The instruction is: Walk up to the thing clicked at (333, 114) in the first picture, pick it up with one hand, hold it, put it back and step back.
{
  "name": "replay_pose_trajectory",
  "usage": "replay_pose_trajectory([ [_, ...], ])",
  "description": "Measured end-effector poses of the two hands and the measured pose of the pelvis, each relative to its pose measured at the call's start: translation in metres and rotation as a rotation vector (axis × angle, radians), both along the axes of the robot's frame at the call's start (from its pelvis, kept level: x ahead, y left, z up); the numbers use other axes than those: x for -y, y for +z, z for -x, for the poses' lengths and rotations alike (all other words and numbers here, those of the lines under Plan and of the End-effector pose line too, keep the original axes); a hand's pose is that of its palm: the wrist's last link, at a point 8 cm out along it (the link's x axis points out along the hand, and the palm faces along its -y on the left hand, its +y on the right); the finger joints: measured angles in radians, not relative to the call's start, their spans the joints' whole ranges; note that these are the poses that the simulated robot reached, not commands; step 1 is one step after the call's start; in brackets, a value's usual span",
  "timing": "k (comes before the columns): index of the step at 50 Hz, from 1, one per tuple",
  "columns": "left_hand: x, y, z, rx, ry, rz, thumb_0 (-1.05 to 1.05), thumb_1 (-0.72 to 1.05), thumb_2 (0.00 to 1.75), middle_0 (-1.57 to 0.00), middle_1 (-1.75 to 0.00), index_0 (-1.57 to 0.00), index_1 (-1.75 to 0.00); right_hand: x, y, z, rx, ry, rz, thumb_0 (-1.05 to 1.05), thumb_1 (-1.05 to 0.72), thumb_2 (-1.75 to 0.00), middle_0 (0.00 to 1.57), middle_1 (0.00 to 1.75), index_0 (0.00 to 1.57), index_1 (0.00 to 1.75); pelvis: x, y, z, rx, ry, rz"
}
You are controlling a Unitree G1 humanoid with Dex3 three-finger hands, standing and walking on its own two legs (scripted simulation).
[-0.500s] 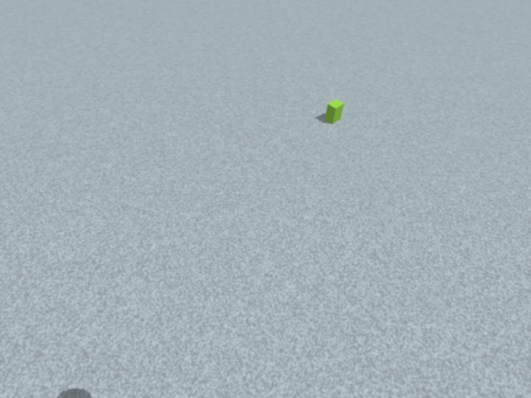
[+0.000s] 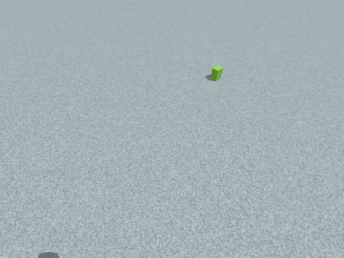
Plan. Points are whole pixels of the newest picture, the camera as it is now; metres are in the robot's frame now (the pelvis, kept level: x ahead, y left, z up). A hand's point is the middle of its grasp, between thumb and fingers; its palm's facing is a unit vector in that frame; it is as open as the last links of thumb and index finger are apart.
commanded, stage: stand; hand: left
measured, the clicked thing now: (216, 73) +1.81 -0.52 -0.72
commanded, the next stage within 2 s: walk up in 0.62 s
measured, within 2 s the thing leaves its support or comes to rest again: neither
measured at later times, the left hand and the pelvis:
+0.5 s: hand out of the picture +0.07 +0.25 -0.16, palm faces -0.03 -0.94 -0.34, open 7.4 cm; pelvis +0.00 +0.00 +0.00, yaw +0 degrees
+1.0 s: hand (97, 228) +0.23 +0.20 -0.14, palm faces -0.13 -0.88 -0.45, open 7.4 cm; pelvis +0.10 -0.10 -0.04, yaw -10 degrees
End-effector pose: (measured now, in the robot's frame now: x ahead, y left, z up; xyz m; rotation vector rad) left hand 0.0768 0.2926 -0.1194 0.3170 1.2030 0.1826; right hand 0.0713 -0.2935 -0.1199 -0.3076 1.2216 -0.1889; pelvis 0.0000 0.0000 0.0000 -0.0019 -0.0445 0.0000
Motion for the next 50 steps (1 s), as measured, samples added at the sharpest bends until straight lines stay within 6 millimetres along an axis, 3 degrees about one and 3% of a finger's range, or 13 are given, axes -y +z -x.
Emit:
replay_pose_trajectory([
  [21, -0.002, 0.0, 0.007, -0.026, 0.013, -0.004, 0.0, 0.9, 0.9, -0.2, -0.3, -0.2, -0.3, 0.0, -0.002, 0.003, -0.022, 0.006, -0.004, 0.01, -0.9, -0.9, 0.2, 0.3, 0.21, 0.3, 0.0, 0.001, -0.002, -0.006, 0.004, -0.003],
  [33, -0.003, 0.001, 0.003, -0.022, 0.006, 0.008, 0.0, 0.9, 0.9, -0.2, -0.3, -0.2, -0.3, 0.004, 0.0, -0.006, 0.009, 0.006, -0.008, 0.01, -0.9, -0.9, 0.21, 0.3, 0.21, 0.3, 0.002, -0.001, -0.008, -0.017, -0.013, -0.007],
  [37, -0.007, 0.006, -0.015, -0.045, -0.058, -0.005, 0.0, 0.9, 0.9, -0.2, -0.3, -0.2, -0.3, 0.027, 0.006, -0.004, 0.11, -0.053, 0.012, 0.01, -0.9, -0.9, 0.21, 0.3, 0.21, 0.3, 0.009, -0.004, -0.018, -0.028, -0.074, -0.013],
  [44, 0.01, 0.028, -0.089, 0.039, -0.134, -0.045, 0.0, 0.91, 0.9, -0.2, -0.3, -0.2, -0.3, 0.096, 0.008, 0.011, 0.07, -0.132, 0.08, 0.01, -0.9, -0.9, 0.21, 0.3, 0.21, 0.3, 0.046, -0.009, -0.054, -0.007, -0.137, -0.028],
  [50, 0.049, 0.019, -0.147, 0.113, -0.159, -0.116, 0.0, 0.91, 0.9, -0.2, -0.3, -0.2, -0.3, 0.161, -0.023, -0.024, 0.066, -0.17, 0.103, 0.01, -0.9, -0.9, 0.21, 0.3, 0.21, 0.3, 0.096, -0.039, -0.099, 0.005, -0.178, -0.001],
])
